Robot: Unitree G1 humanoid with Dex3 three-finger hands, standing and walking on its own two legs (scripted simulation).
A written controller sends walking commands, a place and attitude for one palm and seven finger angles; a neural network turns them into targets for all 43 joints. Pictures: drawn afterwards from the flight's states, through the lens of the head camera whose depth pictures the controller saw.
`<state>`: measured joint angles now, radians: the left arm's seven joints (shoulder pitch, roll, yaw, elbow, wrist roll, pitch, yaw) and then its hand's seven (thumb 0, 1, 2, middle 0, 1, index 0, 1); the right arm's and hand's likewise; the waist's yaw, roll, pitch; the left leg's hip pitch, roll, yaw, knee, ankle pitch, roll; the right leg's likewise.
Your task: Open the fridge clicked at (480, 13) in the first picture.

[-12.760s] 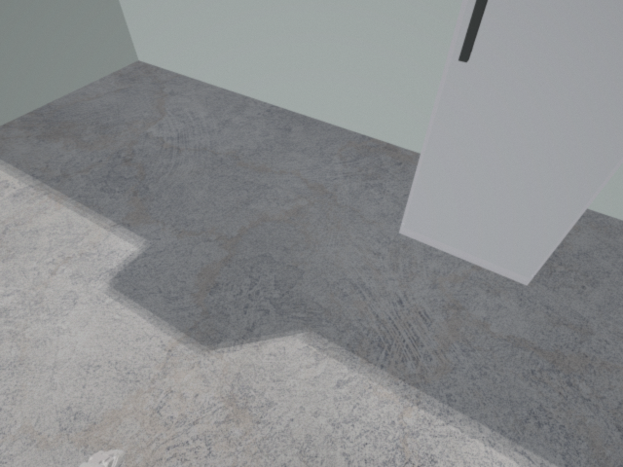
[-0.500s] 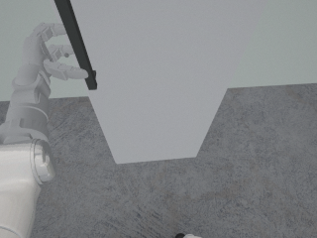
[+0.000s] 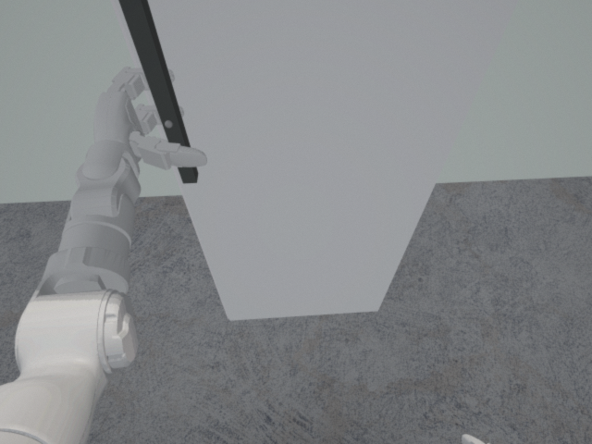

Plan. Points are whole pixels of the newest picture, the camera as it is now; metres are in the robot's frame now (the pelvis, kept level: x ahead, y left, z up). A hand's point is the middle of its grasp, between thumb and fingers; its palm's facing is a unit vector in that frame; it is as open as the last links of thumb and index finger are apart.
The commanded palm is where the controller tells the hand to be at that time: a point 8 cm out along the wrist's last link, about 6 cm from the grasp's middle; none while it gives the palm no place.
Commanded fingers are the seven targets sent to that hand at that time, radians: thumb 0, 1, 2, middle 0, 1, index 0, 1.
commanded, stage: slide the fingers in behind the handle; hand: left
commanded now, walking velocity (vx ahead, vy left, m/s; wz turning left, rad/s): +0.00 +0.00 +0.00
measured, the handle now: (159, 62) +0.53 +0.17 +0.24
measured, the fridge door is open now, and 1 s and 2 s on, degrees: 0 0 0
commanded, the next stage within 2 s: grip the handle and tug to test in 1.10 s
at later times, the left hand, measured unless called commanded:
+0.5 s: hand (180, 127) +0.48 +0.15 +0.18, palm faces +0.08 -1.00 +0.00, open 14.0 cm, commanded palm +0.45 +0.20 +0.17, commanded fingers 0.00 -0.50 0.30 -0.30 -1.20 -0.30 -1.20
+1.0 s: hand (186, 127) +0.48 +0.14 +0.18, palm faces +0.10 -1.00 -0.02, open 14.1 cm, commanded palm +0.45 +0.19 +0.17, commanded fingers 0.00 -0.50 0.30 -0.30 -1.20 -0.30 -1.20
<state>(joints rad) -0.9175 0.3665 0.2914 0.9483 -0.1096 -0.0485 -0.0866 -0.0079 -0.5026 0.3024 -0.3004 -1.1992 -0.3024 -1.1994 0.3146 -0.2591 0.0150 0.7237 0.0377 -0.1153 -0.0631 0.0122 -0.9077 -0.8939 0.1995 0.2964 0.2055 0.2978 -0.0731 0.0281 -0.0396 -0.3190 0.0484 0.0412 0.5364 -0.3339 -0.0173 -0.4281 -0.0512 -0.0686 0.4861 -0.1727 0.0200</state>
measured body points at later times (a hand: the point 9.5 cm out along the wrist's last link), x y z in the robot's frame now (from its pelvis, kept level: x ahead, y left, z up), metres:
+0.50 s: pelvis -0.01 -0.01 +0.00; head +0.03 -0.01 +0.45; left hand +0.47 +0.20 +0.18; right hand +0.06 -0.27 -0.12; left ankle -0.04 +0.13 -0.73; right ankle +0.04 -0.14 -0.73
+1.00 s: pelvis -0.01 +0.00 +0.00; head +0.03 -0.01 +0.45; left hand +0.46 +0.19 +0.18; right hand +0.04 -0.27 -0.12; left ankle -0.04 +0.13 -0.73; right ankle +0.04 -0.14 -0.73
